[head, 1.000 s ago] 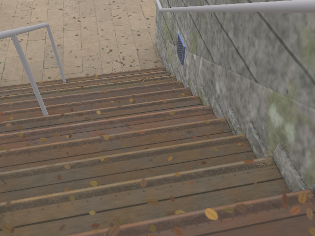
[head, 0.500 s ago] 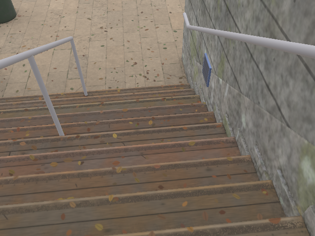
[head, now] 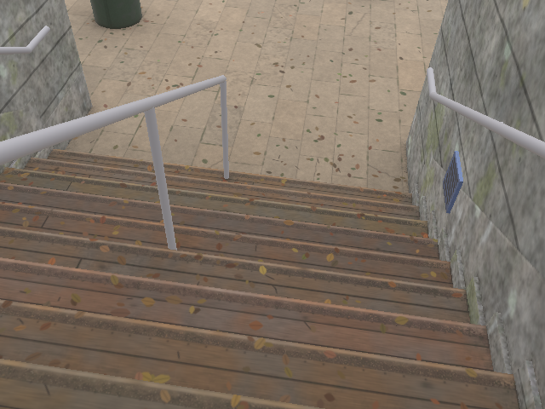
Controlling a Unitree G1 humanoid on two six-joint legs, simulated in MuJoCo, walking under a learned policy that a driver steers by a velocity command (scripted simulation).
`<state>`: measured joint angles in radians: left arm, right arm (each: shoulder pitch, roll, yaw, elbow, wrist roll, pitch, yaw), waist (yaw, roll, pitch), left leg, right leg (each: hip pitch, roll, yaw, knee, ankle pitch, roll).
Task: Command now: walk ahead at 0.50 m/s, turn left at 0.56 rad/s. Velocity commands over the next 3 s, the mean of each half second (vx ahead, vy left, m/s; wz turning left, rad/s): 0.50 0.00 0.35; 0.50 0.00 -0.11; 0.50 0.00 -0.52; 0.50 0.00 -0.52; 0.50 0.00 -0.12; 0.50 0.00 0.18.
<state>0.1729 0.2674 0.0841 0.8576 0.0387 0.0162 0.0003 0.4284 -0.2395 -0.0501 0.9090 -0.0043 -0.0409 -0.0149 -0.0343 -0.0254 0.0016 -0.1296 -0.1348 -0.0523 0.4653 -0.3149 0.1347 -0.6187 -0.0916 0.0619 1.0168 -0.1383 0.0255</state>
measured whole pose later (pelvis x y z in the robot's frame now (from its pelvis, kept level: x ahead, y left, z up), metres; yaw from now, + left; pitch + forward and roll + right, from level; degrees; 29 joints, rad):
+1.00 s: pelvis +0.51 +0.08 -0.34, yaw +4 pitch +0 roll -1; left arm 0.50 0.22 0.03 1.01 0.01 -0.01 0.04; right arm 0.16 -0.18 -0.04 0.91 -0.02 -0.05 0.02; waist 0.10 -0.03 0.01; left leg -0.35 0.00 0.08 0.60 -0.24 0.07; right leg -0.46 0.01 0.07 1.82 -0.68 -0.09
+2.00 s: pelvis +1.00 +0.03 -0.58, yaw -28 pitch -1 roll -3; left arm 0.48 0.22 0.03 0.91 0.04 -0.03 0.04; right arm 0.14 -0.26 -0.07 0.81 -0.02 -0.02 0.03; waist 0.10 0.07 -0.08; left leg -0.43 0.04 -0.10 0.50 0.29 -0.02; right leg -0.23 0.17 0.16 1.04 -0.79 -0.06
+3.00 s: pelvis +1.49 -0.19 -0.86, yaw -23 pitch -1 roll -1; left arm 0.47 0.21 0.04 1.07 0.00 -0.10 0.02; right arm 0.26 -0.24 -0.07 0.97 -0.04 -0.01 0.02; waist -0.01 0.02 0.02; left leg -0.67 0.03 -0.10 0.86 0.36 0.07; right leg -0.21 0.04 -0.17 0.75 -0.52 -0.09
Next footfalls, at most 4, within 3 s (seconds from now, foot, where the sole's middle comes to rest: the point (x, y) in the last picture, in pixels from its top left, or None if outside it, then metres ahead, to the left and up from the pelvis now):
0.30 right None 0.27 -0.12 -0.94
0.88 left None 0.58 0.17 -1.10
1.48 right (272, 371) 0.86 -0.04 -1.27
2.06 left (240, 313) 1.20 0.07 -1.43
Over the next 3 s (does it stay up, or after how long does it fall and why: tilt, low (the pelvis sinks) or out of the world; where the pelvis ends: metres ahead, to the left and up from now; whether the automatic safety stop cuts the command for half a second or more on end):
stays up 1.49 -0.19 -0.86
